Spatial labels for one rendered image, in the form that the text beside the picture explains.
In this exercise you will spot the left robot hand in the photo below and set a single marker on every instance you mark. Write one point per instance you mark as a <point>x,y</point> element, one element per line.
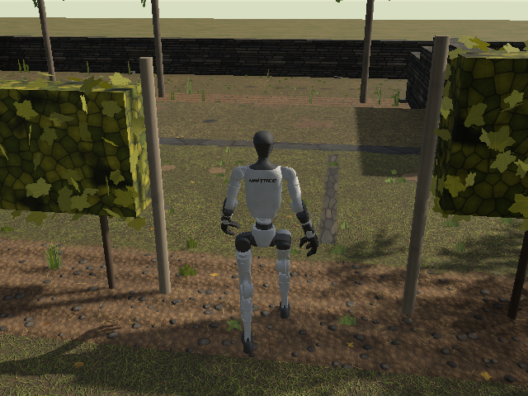
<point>224,227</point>

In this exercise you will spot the right robot hand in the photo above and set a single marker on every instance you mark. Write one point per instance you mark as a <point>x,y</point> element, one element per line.
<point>313,244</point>

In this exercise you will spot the robot left upper arm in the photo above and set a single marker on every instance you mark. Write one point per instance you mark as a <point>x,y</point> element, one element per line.
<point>233,188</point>

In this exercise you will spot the right robot foot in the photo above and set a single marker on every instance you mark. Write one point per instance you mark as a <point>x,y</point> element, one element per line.
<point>284,312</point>

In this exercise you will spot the robot left forearm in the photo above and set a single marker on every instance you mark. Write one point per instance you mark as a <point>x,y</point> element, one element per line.
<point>226,214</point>

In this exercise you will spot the robot right upper arm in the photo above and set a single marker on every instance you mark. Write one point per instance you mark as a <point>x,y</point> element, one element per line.
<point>290,175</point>

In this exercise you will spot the left robot shin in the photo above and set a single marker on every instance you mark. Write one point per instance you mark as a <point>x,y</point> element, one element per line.
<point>246,313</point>

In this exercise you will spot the robot right forearm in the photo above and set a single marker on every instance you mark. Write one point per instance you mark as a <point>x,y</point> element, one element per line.
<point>305,222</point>

